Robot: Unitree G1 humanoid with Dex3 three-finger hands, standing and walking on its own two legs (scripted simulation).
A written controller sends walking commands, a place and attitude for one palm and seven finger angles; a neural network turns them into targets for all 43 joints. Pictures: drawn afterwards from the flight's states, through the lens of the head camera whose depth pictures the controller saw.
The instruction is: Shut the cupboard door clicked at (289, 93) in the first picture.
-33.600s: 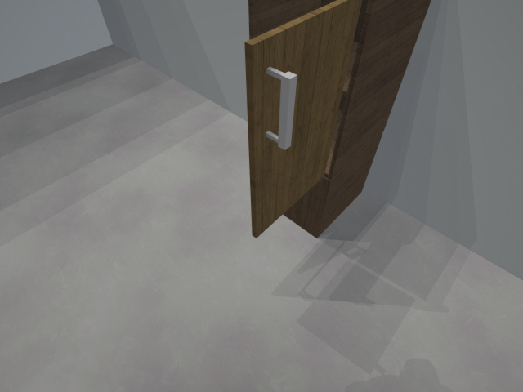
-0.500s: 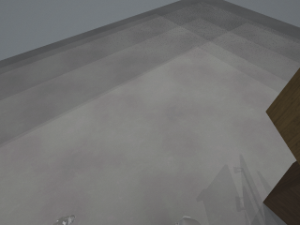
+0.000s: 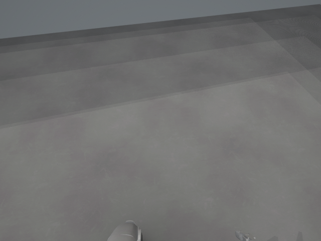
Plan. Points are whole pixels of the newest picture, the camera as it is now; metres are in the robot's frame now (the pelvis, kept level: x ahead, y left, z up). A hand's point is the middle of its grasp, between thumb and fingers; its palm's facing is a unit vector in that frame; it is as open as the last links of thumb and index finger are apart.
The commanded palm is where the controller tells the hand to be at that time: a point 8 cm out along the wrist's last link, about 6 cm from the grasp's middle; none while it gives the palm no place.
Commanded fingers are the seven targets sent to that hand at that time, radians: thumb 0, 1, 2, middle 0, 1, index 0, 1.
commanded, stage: walk to a spot facing it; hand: left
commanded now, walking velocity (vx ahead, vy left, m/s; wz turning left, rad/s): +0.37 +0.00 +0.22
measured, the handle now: out of the picture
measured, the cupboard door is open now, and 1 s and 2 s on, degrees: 56 56 56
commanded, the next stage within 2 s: turn to face it in 0.46 s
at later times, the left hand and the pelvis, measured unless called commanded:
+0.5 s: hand (110, 159) +0.36 +0.21 -0.15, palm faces -0.03 -0.98 -0.19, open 7.4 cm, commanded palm none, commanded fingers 0.00 0.90 0.90 -0.20 -0.30 -0.20 -0.30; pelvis +0.22 +0.03 +0.00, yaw +0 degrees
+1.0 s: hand (116, 145) +0.43 +0.21 -0.18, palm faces -0.08 -0.98 -0.20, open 7.3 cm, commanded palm none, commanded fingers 0.00 0.90 0.90 -0.20 -0.30 -0.20 -0.30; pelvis +0.37 +0.03 +0.00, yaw -11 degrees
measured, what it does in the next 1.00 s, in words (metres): walks ahead: left foot, then right foot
